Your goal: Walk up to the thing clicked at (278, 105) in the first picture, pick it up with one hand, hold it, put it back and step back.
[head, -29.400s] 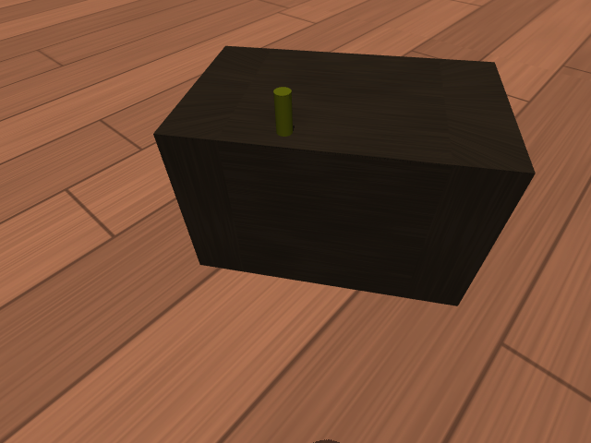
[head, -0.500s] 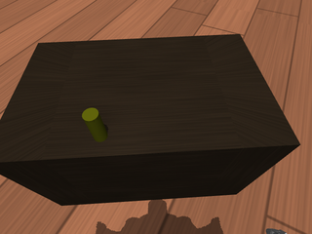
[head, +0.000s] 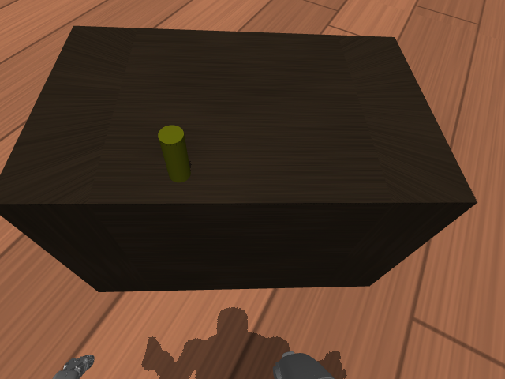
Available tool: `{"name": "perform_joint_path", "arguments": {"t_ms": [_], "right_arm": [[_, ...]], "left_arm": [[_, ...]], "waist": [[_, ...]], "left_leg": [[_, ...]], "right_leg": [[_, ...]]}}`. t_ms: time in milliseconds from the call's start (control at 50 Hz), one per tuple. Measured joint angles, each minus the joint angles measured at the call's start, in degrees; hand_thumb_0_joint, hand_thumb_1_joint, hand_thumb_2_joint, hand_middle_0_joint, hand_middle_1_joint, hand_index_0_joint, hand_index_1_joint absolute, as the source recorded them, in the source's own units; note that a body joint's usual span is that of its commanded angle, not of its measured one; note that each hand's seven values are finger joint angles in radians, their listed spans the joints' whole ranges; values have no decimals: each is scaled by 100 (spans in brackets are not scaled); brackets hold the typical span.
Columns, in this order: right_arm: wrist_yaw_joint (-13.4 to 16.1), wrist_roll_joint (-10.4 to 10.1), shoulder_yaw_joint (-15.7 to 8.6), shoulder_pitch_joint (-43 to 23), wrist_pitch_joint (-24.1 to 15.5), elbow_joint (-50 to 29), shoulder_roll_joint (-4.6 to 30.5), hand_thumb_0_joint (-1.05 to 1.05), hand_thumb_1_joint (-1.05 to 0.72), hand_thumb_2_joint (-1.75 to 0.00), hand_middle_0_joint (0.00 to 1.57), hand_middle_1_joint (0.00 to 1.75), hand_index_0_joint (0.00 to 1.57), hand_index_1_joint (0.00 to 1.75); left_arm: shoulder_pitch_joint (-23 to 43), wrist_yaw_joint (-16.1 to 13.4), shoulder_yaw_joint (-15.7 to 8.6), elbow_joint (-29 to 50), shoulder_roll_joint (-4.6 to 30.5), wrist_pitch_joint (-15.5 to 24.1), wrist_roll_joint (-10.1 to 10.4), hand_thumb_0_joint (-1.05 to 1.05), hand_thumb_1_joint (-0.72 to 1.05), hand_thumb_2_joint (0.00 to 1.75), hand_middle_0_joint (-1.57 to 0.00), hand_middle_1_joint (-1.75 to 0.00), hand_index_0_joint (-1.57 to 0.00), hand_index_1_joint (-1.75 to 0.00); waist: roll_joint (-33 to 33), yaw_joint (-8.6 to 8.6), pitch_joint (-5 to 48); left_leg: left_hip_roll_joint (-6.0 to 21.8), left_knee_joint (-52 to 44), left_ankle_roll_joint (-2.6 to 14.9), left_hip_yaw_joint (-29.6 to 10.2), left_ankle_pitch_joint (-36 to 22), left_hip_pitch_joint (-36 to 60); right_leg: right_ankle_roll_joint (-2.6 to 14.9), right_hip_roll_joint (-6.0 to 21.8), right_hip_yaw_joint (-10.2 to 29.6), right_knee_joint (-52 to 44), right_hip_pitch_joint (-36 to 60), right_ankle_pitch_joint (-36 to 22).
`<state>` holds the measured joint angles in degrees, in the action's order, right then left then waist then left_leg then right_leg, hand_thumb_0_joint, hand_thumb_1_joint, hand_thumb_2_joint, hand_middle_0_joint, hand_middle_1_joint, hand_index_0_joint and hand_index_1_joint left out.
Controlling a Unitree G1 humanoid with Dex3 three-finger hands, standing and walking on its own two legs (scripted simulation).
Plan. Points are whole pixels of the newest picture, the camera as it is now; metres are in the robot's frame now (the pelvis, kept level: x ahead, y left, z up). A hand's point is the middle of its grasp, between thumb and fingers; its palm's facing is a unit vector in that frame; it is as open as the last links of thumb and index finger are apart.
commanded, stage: step back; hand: left
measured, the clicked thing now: (175, 155) +0.55 +0.17 -0.06
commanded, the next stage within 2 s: none
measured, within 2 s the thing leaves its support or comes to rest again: neither
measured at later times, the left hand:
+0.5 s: hand out of the picture +0.03 +0.25 -0.13, palm faces -0.06 -0.90 -0.43, open 7.4 cm
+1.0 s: hand out of the picture -0.19 +0.26 -0.17, palm faces -0.10 -0.91 -0.40, open 7.4 cm
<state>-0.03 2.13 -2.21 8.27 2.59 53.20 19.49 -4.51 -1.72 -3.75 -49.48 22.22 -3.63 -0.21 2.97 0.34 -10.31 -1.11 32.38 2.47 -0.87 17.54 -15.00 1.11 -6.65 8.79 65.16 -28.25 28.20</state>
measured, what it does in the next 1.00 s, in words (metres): walks backwards: right foot, then left foot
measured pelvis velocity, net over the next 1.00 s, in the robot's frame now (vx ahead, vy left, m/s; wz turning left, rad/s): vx -0.28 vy -0.01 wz -0.11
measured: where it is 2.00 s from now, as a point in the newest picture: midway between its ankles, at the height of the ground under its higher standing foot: outside the picture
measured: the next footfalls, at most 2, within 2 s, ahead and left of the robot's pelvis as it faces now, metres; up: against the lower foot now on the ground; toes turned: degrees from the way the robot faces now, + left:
right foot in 0.22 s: -0.02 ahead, -0.11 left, +0.00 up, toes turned -1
left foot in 0.60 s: -0.11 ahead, +0.13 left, +0.00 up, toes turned -5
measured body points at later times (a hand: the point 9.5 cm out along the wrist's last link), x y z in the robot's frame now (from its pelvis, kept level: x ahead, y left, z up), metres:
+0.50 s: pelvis -0.11 +0.00 +0.00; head -0.04 -0.03 +0.44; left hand +0.03 +0.30 -0.10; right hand -0.03 -0.32 -0.14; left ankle -0.15 +0.15 -0.68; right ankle -0.06 -0.11 -0.73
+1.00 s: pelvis -0.28 -0.01 -0.02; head -0.21 -0.02 +0.42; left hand -0.18 +0.31 -0.14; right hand -0.16 -0.34 -0.13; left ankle -0.15 +0.13 -0.73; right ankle -0.32 -0.13 -0.74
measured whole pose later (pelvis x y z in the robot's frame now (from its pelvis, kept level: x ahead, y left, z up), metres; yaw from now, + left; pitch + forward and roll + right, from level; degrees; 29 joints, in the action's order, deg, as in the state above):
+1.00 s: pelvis -0.28 -0.01 -0.02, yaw -6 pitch -3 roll -2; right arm 0.5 1.5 -3.2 3.8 2.5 46.1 23.9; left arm -11.2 0.1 -4.9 -50.7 21.4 -2.7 -1.8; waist -2.9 -1.3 -11.6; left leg 5.8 38.9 -0.8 -2.3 10.5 -26.0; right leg -0.2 -3.4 2.6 37.1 -11.5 23.8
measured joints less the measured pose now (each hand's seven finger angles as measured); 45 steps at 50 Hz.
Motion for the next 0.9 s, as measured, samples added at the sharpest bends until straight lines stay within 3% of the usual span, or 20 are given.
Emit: {"name": "perform_joint_path", "arguments": {"t_ms": [60,140,200,260,320,380,420,500,580,600,640,700,740,780,840,900], "right_arm": [[72,-50,-53,-85,-21,-136,48,0,-90,-90,21,30,20,30],[100,-83,-80,-230,-54,-363,87,0,-90,-90,21,30,20,30],[72,-116,-75,-314,-29,-473,134,0,-90,-90,21,30,20,30],[63,-196,-101,-401,50,-413,249,0,-90,-90,20,30,20,30],[78,-230,-71,-351,137,-313,141,0,-90,-90,20,30,20,30],[62,-270,-17,-231,99,-302,155,0,-90,-90,20,30,20,30],[89,-271,6,-131,58,-302,229,0,-90,-90,20,30,20,30],[158,-251,3,0,17,-286,373,0,-90,-90,20,30,20,30],[152,-176,-30,84,-40,-257,375,0,-90,-90,20,30,20,30],[142,-151,-46,87,-62,-230,338,0,-90,-90,20,30,20,30],[103,-65,-41,67,-71,-178,161,0,-90,-90,20,30,20,30],[6,9,14,180,-91,-214,104,0,-90,-90,20,30,20,30],[12,50,33,221,-91,-215,77,0,-90,-90,21,30,20,30],[26,51,26,206,-95,-245,60,0,-90,-90,21,30,20,30],[44,24,-12,87,-123,-377,91,0,-90,-90,21,30,20,30],[56,-3,-41,-98,-139,-569,160,0,-90,-90,21,30,20,30]], "left_arm": [[-174,16,-1,28,-60,50,-33,0,91,90,-21,-30,-20,-30],[-350,37,-4,5,-76,81,-66,0,91,90,-21,-30,-20,-30],[-449,64,-16,-23,-80,139,-101,0,91,90,-21,-30,-20,-30],[-459,74,-17,-128,-255,208,-178,0,91,90,-21,-30,-20,-30],[-544,135,11,-13,-214,233,-200,0,91,90,-21,-30,-20,-30],[-510,110,-12,129,-216,217,-167,0,90,90,-21,-30,-21,-30],[-438,96,-20,240,-240,208,-168,0,90,90,-21,-30,-21,-30],[-266,76,-6,505,-267,194,-199,0,90,90,-21,-30,-21,-30],[-76,85,5,690,-197,136,-169,0,90,90,-21,-30,-21,-30],[-30,97,5,699,-152,108,-152,0,90,90,-21,-30,-21,-30],[2,103,-30,633,-37,29,-126,0,90,90,-21,-30,-20,-30],[-112,96,-77,401,-61,-86,-127,0,91,90,-21,-30,-20,-30],[-220,124,-106,320,-47,-96,-96,0,91,90,-21,-30,-20,-30],[-354,160,-146,297,1,-65,-80,0,91,90,-21,-30,-20,-30],[-515,183,-197,249,73,-33,-96,0,91,90,-21,-30,-20,-30],[-639,180,-194,168,124,-11,-116,0,91,90,-21,-30,-20,-30]], "waist": [[-58,-26,-35],[-104,-43,-107],[-165,-76,-114],[-641,12,-174],[-469,-119,-26],[-338,-168,45],[-351,-165,96],[-445,-118,61],[-389,-22,-58],[-300,-9,-102],[85,-102,-187],[-16,34,-11],[-77,35,105],[-59,-50,199],[-41,-131,196],[-39,-200,100]], "left_leg": [[10,-67,30,120,-111,-23],[3,108,52,331,-123,-148],[28,439,15,502,-31,-326],[289,823,-45,318,50,-471],[-178,1974,-172,-136,1143,-810],[-525,3007,-228,-555,1321,-996],[-579,3216,-290,-726,1245,-981],[-366,2441,-416,-689,1192,-614],[-88,833,-365,-304,799,-66],[-106,485,-308,-229,368,56],[-283,408,-219,-21,158,115],[-80,462,-152,-157,79,-50],[73,261,-161,-216,-118,-97],[176,53,-192,-172,-326,-177],[265,-44,-214,-116,-547,-375],[341,61,-245,-2,-671,-617]], "right_leg": [[-119,30,-57,-153,275,-97],[-213,235,-227,-1150,756,-92],[-150,432,-495,-2355,1192,-466],[72,206,-760,-2891,1454,-850],[182,349,-615,-2863,1274,-961],[172,516,-527,-3127,1173,-1243],[139,573,-545,-3239,1052,-1399],[87,604,-665,-3211,797,-1580],[5,684,-864,-2845,513,-1591],[-29,736,-869,-2691,438,-1566],[-36,838,-597,-2454,336,-1420],[-35,275,-274,-1119,65,-62],[-24,-2,-135,-205,-24,63],[-46,-96,-13,311,10,-52],[-183,19,42,153,376,-107],[-271,294,-72,-841,889,9]]}}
